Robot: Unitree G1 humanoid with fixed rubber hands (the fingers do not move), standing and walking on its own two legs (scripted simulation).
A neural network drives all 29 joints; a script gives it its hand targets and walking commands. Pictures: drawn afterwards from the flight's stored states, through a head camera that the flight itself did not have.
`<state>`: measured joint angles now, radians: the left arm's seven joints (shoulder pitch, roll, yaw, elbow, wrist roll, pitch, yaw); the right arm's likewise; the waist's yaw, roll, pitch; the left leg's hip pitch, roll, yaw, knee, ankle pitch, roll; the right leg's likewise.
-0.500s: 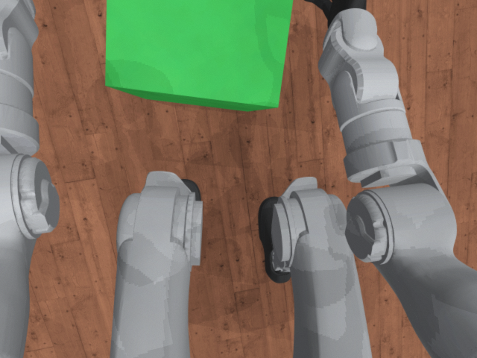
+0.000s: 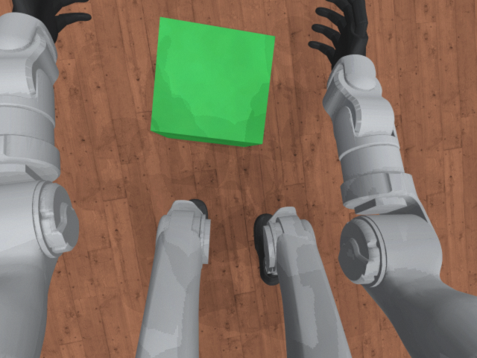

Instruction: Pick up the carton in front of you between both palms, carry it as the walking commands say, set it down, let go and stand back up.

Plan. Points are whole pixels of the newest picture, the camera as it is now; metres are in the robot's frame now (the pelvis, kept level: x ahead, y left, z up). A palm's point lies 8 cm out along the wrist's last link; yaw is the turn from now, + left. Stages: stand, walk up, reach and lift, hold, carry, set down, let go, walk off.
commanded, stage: set down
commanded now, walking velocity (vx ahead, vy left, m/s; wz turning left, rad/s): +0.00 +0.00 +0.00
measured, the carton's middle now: (211, 96) +0.51 +0.08 -0.40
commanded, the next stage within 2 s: let go in 0.34 s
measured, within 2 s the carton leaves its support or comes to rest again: neither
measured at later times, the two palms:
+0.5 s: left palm out of the picture +0.51 +0.30 +0.02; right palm (425, 26) +0.51 -0.10 +0.02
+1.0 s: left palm out of the picture +0.35 +0.26 +0.13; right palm out of the picture +0.38 -0.20 +0.14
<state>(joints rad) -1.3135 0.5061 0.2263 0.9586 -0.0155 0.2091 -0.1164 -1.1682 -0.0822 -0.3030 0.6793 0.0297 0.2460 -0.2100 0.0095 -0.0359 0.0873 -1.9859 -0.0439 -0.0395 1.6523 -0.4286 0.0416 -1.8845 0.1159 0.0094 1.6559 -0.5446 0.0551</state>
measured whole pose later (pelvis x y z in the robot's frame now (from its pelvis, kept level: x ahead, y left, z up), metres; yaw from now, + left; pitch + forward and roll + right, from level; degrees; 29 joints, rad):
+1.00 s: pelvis +0.10 -0.01 +0.23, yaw +6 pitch +22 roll +0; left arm -0.17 0.24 0.16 0.62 0.01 -0.01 -0.07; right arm -0.10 -0.14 -0.09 0.54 -0.02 0.01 0.01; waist -0.02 -0.02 -0.05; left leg -0.78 -0.05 -0.06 0.64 -0.24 0.02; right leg -0.71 0.05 0.07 0.66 -0.33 0.00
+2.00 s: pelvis +0.13 -0.01 +0.25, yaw +5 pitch -1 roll +0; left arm 0.23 0.31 0.08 0.66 0.01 0.00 0.02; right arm 0.18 -0.29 -0.07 0.72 -0.02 -0.01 -0.03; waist 0.01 -0.01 0.01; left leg -0.21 -0.05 -0.05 0.53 -0.29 0.02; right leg -0.13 0.05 0.08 0.51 -0.35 -0.02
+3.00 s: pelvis +0.09 -0.02 +0.26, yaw +6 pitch -4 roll +0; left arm 0.20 0.32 0.04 0.89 0.00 -0.02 0.03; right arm 0.17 -0.32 -0.03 0.95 -0.01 -0.03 -0.04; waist 0.00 0.00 0.04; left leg -0.17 -0.04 -0.07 0.42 -0.18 0.01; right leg -0.09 0.06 0.07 0.41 -0.25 -0.02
